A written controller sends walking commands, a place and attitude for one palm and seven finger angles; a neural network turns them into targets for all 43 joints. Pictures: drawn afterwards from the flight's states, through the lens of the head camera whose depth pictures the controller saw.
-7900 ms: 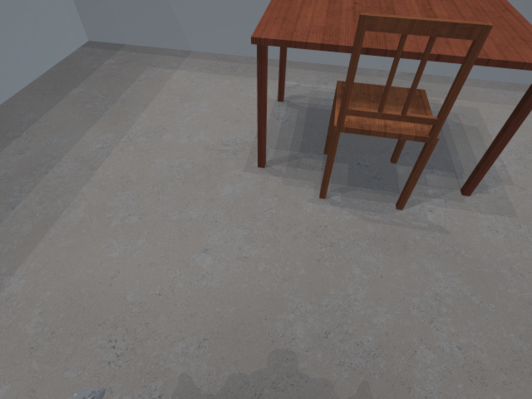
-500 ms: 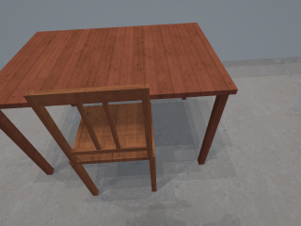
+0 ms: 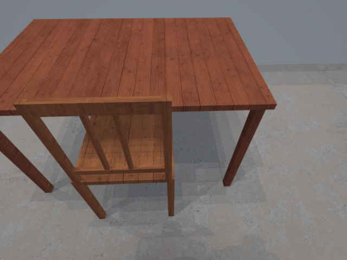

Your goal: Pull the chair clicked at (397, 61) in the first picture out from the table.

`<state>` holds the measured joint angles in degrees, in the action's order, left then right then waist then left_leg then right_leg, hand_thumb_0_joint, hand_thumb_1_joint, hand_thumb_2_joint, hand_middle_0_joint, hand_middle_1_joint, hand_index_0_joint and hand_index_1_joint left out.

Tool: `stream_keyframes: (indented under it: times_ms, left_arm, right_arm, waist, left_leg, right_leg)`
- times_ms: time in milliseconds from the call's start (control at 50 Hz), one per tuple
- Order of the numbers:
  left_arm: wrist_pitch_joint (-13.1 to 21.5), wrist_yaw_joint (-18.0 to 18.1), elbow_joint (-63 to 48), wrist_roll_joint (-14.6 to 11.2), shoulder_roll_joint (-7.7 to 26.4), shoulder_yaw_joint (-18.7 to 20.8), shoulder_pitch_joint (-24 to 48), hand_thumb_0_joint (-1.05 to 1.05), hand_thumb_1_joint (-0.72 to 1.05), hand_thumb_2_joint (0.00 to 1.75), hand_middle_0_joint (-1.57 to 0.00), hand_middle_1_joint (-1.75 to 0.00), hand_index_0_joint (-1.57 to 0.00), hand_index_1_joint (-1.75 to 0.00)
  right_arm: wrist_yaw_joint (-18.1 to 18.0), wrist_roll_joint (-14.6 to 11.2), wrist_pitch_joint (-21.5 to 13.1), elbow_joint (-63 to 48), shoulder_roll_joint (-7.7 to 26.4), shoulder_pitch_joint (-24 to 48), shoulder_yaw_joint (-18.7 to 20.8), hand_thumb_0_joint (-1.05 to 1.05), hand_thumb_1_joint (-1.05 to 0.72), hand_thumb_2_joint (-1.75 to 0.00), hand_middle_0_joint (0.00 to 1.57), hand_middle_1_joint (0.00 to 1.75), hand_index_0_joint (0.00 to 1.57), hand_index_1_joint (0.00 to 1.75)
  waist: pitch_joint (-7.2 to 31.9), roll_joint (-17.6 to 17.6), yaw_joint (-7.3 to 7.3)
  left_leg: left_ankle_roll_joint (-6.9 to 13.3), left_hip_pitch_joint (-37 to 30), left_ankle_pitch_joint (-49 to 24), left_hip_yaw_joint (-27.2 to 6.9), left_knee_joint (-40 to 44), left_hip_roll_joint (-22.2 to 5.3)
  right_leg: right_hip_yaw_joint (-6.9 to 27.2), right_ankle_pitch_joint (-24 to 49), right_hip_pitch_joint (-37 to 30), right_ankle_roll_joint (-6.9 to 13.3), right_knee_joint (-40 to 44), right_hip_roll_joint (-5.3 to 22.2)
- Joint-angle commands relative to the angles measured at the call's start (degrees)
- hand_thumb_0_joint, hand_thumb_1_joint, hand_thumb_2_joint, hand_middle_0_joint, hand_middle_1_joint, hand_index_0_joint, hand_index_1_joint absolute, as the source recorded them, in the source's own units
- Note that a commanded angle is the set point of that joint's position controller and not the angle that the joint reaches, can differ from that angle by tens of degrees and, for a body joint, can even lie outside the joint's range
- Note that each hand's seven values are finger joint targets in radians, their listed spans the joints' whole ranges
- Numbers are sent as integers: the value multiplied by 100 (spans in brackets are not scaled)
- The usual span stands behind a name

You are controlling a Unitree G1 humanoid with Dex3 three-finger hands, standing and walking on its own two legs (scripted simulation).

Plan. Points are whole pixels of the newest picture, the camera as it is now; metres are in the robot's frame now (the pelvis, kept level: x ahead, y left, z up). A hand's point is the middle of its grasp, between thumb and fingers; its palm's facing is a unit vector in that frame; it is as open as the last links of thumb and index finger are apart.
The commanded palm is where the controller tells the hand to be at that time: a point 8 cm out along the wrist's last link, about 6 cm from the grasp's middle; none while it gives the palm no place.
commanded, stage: come to a stop and stand still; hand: left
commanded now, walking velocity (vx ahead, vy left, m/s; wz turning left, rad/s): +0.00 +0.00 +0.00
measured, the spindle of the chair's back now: (96, 145) +0.46 +0.28 -0.08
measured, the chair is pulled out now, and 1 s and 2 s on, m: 0.00 0.00 0.00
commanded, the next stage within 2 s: look again from close up in 0.36 s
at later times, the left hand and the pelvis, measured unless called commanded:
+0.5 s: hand out of the picture +0.01 +0.19 -0.17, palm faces +0.03 -0.98 -0.21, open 7.4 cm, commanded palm none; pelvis +0.02 +0.01 +0.00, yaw -1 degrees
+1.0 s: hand out of the picture +0.01 +0.24 -0.18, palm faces -0.02 -0.97 -0.23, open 7.4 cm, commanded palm none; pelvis +0.00 +0.05 -0.01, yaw -1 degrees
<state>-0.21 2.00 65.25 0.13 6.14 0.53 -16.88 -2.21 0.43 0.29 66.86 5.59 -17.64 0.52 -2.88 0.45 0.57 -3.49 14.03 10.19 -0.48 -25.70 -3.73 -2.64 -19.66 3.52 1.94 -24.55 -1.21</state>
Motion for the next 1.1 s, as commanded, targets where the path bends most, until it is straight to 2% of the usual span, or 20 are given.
stream_keyframes:
  times_ms: [0,80,300,420,440,460,480,500,520,560,580,620,660,680,740,800,880,960,980,1080]
  left_arm:
    - [74,75,-119,8,559,114,-511,0,90,90,-20,-30,-20,-30]
    - [65,75,-141,20,600,99,-543,0,90,90,-20,-30,-20,-30]
    - [66,56,-137,27,771,96,-490,0,90,90,-20,-30,-20,-30]
    - [80,54,-129,25,826,100,-455,0,90,90,-20,-30,-20,-30]
    - [344,280,-152,165,916,61,-891,0,90,90,-20,-30,-20,-30]
    - [385,246,-441,168,1159,131,-569,0,90,90,-20,-30,-20,-30]
    - [386,208,-616,154,1247,140,-377,0,90,90,-20,-30,-20,-30]
    - [390,189,-727,128,1148,109,-369,0,90,90,-20,-30,-20,-30]
    - [379,177,-783,91,1090,91,-365,0,90,90,-20,-30,-20,-30]
    - [305,172,-868,61,989,91,-559,0,90,90,-20,-30,-20,-30]
    - [242,162,-884,68,985,75,-588,0,90,90,-20,-30,-20,-30]
    - [146,150,-891,79,968,65,-583,0,90,90,-20,-30,-20,-30]
    - [97,124,-929,88,970,45,-461,0,90,90,-20,-30,-20,-30]
    - [79,105,-970,102,991,39,-419,0,90,90,-20,-30,-20,-30]
    - [36,73,-1013,93,1056,49,-362,0,90,90,-20,-30,-20,-30]
    - [37,46,-987,100,1068,40,-443,0,90,90,-20,-30,-20,-30]
    - [76,30,-933,100,1102,16,-506,0,90,90,-20,-30,-20,-30]
    - [106,33,-840,79,1138,6,-519,0,90,90,-20,-30,-20,-30]
    - [111,31,-825,89,1142,5,-529,0,90,90,-20,-30,-20,-30]
    - [118,42,-690,84,1140,-10,-562,0,90,90,-20,-30,-20,-30]
  right_arm:
    - [-61,0,-64,-150,608,-223,109,0,-90,-90,20,30,20,30]
    - [-57,-6,-54,-144,649,-82,93,0,-90,-90,20,30,20,30]
    - [-47,-2,-74,-301,871,232,66,0,-90,-90,20,30,20,30]
    - [-39,0,-85,-307,938,289,61,0,-90,-90,20,30,20,30]
    - [48,-28,-209,-806,1043,796,76,0,-90,-90,20,30,20,30]
    - [114,-3,-170,-991,711,401,49,0,-90,-90,20,30,20,30]
    - [130,66,-127,-1018,777,272,75,0,-90,-90,20,30,20,30]
    - [107,49,-150,-1062,794,35,71,0,-90,-90,20,30,20,30]
    - [100,35,-178,-1054,861,-49,80,0,-90,-90,20,30,20,30]
    - [60,30,-201,-1069,1072,-74,117,0,-90,-90,20,30,20,30]
    - [54,30,-193,-1071,1112,24,110,0,-90,-90,20,30,20,30]
    - [53,7,-133,-1174,1114,232,90,0,-90,-90,20,30,20,30]
    - [82,16,-105,-1214,1091,302,96,0,-90,-90,20,30,20,30]
    - [95,29,-107,-1203,1102,319,84,0,-90,-90,20,30,20,30]
    - [122,39,-106,-1203,1163,292,94,0,-90,-90,20,30,20,30]
    - [132,41,-125,-1206,1222,313,105,0,-90,-90,20,30,20,30]
    - [132,10,-152,-1141,1221,330,99,0,-90,-90,20,30,20,30]
    - [130,-9,-182,-1031,1231,267,78,0,-90,-90,20,30,20,30]
    - [125,-17,-183,-1002,1201,261,76,0,-90,-90,20,30,20,30]
    - [116,-43,-179,-833,1181,273,49,0,-90,-90,20,30,20,30]
  waist:
    - [-116,-102,-27]
    - [-256,-224,-45]
    - [-107,11,-69]
    - [10,-131,-73]
    - [-209,-422,-275]
    - [-27,-787,94]
    - [256,-712,99]
    - [558,-817,179]
    - [720,-694,193]
    - [724,70,74]
    - [562,406,-21]
    - [92,176,-75]
    - [-232,-72,-44]
    - [-402,11,-68]
    - [-320,242,-56]
    - [-127,330,-111]
    - [10,84,-150]
    - [184,61,-112]
    - [160,-103,-113]
    - [0,-143,-101]
  left_leg:
    - [333,-537,-1334,-138,66,-207]
    - [360,-601,-1360,-150,93,-212]
    - [380,-782,-1541,-176,177,-195]
    - [377,-847,-1640,-179,193,-193]
    - [302,-350,-1655,224,-1331,-100]
    - [418,417,451,108,-1215,109]
    - [470,330,571,345,-961,159]
    - [497,113,333,326,-837,221]
    - [540,-93,-469,237,-693,165]
    - [652,-495,-2114,0,-845,-158]
    - [695,-481,-2412,-97,-861,-236]
    - [702,-50,-1734,-287,-697,-267]
    - [636,197,-701,-268,-448,-175]
    - [638,316,-424,-289,-316,-146]
    - [651,354,482,-477,108,-151]
    - [687,306,794,-624,394,-206]
    - [692,118,474,-544,394,-217]
    - [650,-205,-131,-406,239,-173]
    - [652,-230,-243,-359,203,-173]
    - [626,-271,-470,-256,169,-162]
  right_leg:
    - [444,1825,659,-28,511,668]
    - [427,1815,735,-66,546,663]
    - [422,1897,554,-101,597,736]
    - [387,2065,436,-122,594,758]
    - [974,4965,910,-467,697,1024]
    - [784,5614,221,-177,160,1248]
    - [666,5903,-26,51,-145,1241]
    - [508,5638,-19,106,-439,1099]
    - [437,5284,-23,95,-663,929]
    - [371,3696,440,34,-729,673]
    - [332,2917,588,-8,-672,585]
    - [346,1500,772,-2,-300,476]
    - [426,735,1003,16,-119,479]
    - [438,493,1037,20,-66,466]
    - [377,-303,1100,-16,-90,407]
    - [312,-297,1000,-50,-131,406]
    - [332,-5,924,-96,10,488]
    - [399,363,924,-125,87,592]
    - [407,444,911,-134,116,588]
    - [439,649,934,-161,201,633]
